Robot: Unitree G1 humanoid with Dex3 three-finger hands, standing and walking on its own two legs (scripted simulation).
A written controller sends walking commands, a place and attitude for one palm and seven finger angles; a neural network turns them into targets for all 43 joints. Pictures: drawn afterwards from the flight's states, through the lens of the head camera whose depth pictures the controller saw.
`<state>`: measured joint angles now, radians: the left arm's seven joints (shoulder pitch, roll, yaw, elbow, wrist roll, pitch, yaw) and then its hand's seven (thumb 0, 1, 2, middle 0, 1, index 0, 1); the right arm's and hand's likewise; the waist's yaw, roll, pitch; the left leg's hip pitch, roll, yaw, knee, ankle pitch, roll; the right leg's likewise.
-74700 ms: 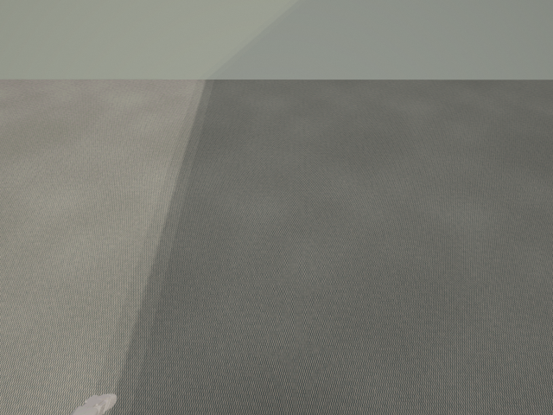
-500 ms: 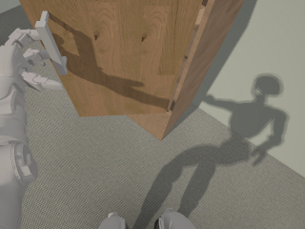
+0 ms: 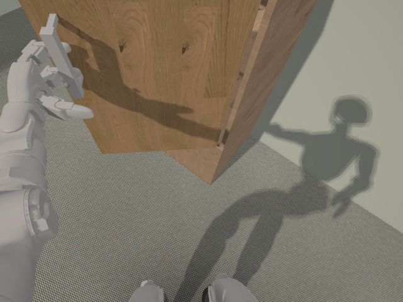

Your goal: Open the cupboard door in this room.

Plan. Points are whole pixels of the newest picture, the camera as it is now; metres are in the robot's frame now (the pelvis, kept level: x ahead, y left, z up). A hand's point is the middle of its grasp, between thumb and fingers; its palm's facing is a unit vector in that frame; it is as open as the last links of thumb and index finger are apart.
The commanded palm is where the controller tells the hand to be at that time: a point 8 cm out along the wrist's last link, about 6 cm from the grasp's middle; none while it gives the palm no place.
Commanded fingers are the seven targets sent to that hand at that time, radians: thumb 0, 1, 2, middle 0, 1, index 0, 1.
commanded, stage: slide the fingers in behind the handle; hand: left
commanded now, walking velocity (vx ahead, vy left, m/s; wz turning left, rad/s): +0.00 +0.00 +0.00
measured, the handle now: (66, 60) +0.56 +0.21 +0.11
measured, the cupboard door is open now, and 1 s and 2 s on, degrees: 44 44 70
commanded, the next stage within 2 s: close the thumb around the handle in 0.44 s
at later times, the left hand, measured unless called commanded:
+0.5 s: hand (69, 82) +0.51 +0.20 +0.10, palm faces +0.02 -1.00 +0.01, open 13.9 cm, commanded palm +0.49 +0.25 +0.10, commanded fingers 0.00 -0.50 0.30 -0.30 -1.20 -0.30 -1.20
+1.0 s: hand (76, 85) +0.50 +0.19 +0.10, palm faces +0.03 -1.00 -0.01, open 8.4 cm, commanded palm +0.48 +0.24 +0.10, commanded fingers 0.00 0.84 0.88 -0.40 -1.34 -0.40 -1.34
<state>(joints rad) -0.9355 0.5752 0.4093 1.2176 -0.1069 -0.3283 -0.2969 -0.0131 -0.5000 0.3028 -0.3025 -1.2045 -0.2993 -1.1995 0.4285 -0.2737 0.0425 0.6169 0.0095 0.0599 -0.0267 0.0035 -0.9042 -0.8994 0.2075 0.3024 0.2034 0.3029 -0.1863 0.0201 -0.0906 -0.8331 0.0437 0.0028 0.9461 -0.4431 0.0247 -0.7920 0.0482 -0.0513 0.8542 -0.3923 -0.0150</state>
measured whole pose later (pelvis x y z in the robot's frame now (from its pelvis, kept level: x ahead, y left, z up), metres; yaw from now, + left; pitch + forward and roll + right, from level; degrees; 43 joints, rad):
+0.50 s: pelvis +0.00 +0.01 +0.00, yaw +0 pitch +19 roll -3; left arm -0.95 0.55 0.39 1.21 -0.09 -0.34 -0.26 -0.01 -0.50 0.30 -0.30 -1.20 -0.31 -1.21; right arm 0.44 -0.27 0.04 0.63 0.00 0.05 -0.02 0.00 -0.90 -0.90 0.21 0.30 0.20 0.30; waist -0.19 0.02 -0.10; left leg -0.85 0.04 0.01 0.96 -0.45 0.03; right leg -0.80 0.04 -0.05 0.86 -0.40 0.00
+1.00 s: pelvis -0.01 +0.00 +0.00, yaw +0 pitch +18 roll -3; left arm -0.92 0.51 0.39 1.20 -0.09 -0.35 -0.22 0.00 0.31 0.65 -0.35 -1.28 -0.35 -1.29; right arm 0.42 -0.27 0.04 0.62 0.00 0.05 -0.01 0.00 -0.90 -0.90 0.21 0.30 0.20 0.30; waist -0.18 0.03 -0.10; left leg -0.81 0.04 0.01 0.94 -0.44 0.02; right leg -0.78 0.04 -0.04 0.87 -0.39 -0.02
